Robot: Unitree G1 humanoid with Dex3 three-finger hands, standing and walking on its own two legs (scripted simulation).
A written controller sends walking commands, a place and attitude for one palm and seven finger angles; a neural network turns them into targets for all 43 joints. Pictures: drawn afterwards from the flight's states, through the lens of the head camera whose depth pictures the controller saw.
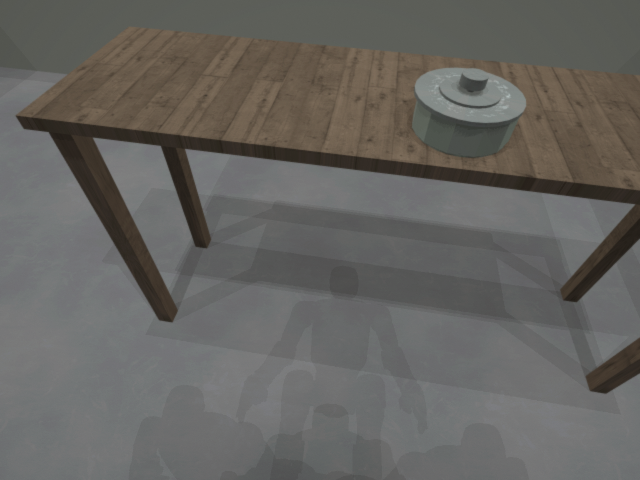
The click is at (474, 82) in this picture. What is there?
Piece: lid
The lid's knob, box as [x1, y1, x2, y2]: [459, 68, 488, 90]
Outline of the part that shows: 462,71 459,84 462,87 470,90 480,90 484,88 488,77 488,74 486,72 475,68 468,68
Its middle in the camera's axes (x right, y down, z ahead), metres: +0.27 -0.28 +0.68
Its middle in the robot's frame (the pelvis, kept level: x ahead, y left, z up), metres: +0.73 -0.22 +0.15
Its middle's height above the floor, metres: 0.93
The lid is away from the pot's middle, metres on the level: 0.00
